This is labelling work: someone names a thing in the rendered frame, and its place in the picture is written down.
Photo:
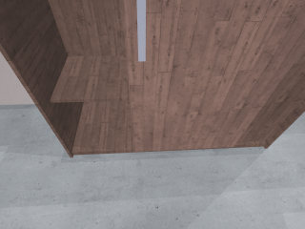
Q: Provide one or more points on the wardrobe door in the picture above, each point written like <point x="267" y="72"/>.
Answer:
<point x="285" y="98"/>
<point x="210" y="67"/>

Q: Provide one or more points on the handle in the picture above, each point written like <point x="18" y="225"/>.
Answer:
<point x="141" y="29"/>

